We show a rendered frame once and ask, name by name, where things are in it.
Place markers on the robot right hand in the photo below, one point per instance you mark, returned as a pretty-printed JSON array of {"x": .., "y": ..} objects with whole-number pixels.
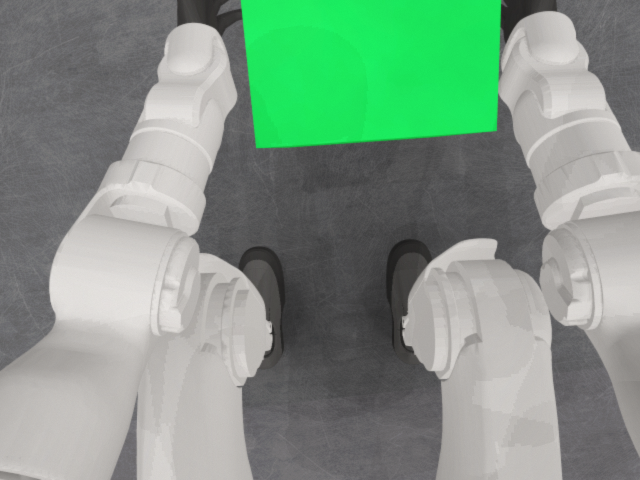
[{"x": 519, "y": 9}]

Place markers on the robot left shin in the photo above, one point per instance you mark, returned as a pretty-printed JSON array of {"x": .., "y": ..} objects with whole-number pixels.
[{"x": 209, "y": 263}]

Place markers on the right robot upper arm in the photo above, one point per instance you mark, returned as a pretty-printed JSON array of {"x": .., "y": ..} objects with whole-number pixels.
[{"x": 590, "y": 277}]

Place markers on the left robot upper arm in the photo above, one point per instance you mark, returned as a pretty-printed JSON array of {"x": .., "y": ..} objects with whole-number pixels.
[{"x": 67, "y": 403}]

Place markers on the robot left hand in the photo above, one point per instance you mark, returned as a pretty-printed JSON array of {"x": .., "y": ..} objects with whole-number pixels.
[{"x": 205, "y": 12}]

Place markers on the carton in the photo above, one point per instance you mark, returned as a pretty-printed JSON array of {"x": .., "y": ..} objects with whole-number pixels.
[{"x": 325, "y": 72}]

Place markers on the robot right foot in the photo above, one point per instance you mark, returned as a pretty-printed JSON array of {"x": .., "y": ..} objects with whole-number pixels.
[{"x": 406, "y": 261}]

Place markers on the robot left forearm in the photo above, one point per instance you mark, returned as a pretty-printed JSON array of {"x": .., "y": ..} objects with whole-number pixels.
[{"x": 163, "y": 173}]

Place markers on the robot right forearm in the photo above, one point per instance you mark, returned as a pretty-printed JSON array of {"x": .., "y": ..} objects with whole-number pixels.
[{"x": 580, "y": 160}]

